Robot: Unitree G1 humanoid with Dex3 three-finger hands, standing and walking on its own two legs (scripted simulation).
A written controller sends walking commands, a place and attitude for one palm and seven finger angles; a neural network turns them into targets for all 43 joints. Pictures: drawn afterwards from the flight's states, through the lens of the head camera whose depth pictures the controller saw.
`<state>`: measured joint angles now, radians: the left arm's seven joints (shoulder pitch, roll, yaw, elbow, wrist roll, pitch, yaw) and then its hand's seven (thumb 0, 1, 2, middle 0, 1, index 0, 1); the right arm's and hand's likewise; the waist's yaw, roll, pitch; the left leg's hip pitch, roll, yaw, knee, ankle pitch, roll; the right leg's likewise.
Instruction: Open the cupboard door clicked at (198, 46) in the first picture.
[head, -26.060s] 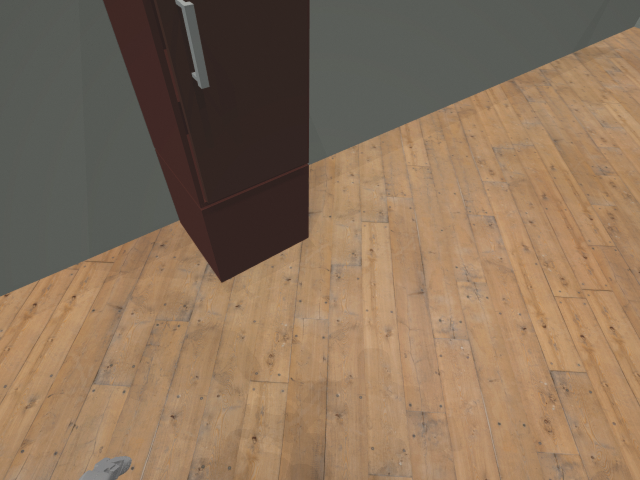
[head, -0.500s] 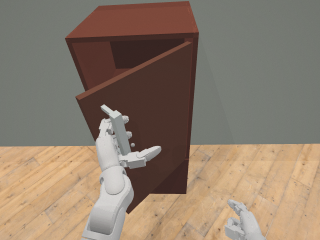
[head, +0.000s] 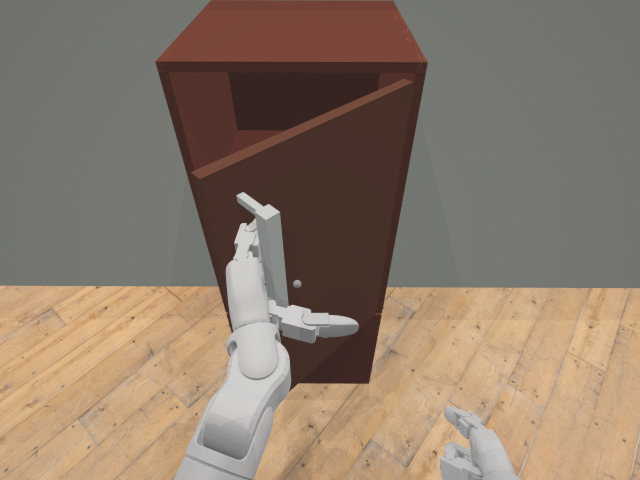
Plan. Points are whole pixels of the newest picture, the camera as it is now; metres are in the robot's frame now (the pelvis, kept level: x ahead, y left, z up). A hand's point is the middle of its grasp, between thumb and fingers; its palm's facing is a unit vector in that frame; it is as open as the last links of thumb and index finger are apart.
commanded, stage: slide the hand sideways off the handle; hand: left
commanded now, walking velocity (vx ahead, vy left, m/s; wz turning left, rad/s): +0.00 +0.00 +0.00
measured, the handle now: (263, 256) +0.35 +0.11 +0.13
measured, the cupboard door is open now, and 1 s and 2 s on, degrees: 44 47 47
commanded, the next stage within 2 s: draw the hand back to the body in 1.14 s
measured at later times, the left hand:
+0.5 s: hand (281, 317) +0.26 +0.07 +0.13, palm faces +0.00 -1.00 +0.00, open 16.3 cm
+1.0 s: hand (224, 352) +0.21 +0.12 +0.12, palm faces +0.09 -0.99 -0.04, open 16.3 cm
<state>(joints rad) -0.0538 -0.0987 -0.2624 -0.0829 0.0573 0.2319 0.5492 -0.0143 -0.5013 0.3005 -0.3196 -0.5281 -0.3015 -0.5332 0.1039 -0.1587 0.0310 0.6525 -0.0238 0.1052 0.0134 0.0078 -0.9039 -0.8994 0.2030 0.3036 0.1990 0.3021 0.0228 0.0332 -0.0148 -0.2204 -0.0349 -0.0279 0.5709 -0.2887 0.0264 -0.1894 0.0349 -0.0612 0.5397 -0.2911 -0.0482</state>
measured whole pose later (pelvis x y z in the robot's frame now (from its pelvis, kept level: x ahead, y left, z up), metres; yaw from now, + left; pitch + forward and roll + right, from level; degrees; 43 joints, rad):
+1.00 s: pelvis +0.01 -0.02 +0.00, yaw -1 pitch -3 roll +0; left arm 0.47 0.16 0.00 -0.46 -0.16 0.10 0.01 -0.02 -0.50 0.30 -0.18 -0.32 -0.17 -0.31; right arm 0.19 -0.20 0.07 0.52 0.02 0.00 -0.04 0.01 -0.90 -0.90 0.20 0.30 0.20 0.30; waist 0.05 0.05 -0.05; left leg -0.20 0.00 -0.02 0.56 -0.31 0.00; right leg -0.18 0.07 -0.05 0.52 -0.30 -0.07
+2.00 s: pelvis +0.01 +0.02 +0.01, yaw -1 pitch -4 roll -1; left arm 0.52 0.29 0.16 -0.49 -0.06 -0.04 0.09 -0.01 -0.16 0.45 -0.17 -0.30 -0.16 -0.30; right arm 0.20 -0.20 0.08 0.59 0.00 -0.15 -0.07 0.01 -0.90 -0.90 0.21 0.30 0.20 0.30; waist 0.07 0.04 0.01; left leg -0.17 -0.04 -0.01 0.51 -0.27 0.05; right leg -0.14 0.03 -0.04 0.45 -0.26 -0.02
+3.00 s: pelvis +0.02 +0.00 +0.01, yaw -2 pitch -4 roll -1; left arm 0.46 0.34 0.34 -0.37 -0.07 -0.10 0.10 0.01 0.89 0.90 -0.21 -0.30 -0.21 -0.31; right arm 0.18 -0.22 0.02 0.64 0.01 -0.07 -0.07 0.01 -0.90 -0.90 0.21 0.30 0.20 0.30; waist 0.06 0.06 0.01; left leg -0.10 -0.01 -0.01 0.40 -0.24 0.03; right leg -0.06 0.06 -0.03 0.32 -0.20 -0.04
